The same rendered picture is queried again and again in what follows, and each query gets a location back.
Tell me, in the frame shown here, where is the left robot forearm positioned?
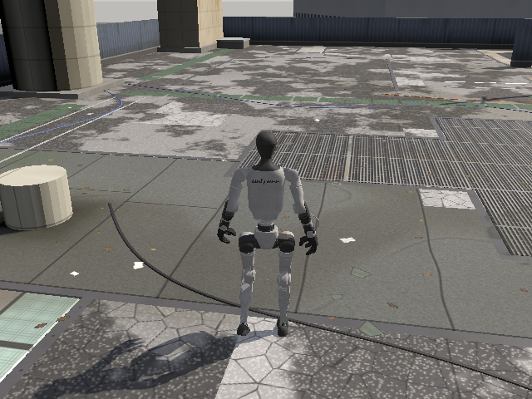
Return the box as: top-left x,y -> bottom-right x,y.
219,200 -> 234,231

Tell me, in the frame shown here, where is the left robot upper arm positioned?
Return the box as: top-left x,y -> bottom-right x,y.
226,167 -> 249,213

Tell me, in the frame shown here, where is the robot right hand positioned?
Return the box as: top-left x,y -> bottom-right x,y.
299,235 -> 318,255

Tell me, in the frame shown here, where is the right robot forearm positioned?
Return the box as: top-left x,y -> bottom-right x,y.
298,201 -> 316,238

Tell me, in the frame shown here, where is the robot shin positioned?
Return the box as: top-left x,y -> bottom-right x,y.
278,273 -> 291,326
239,269 -> 253,326

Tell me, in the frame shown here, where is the right robot upper arm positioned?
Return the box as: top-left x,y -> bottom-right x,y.
283,167 -> 306,214

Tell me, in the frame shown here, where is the robot left hand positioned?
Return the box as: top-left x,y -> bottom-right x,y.
217,228 -> 236,244

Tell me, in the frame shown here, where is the right robot shin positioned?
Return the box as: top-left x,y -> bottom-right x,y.
278,273 -> 291,326

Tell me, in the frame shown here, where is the left robot shin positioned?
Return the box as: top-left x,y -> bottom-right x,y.
239,269 -> 253,326

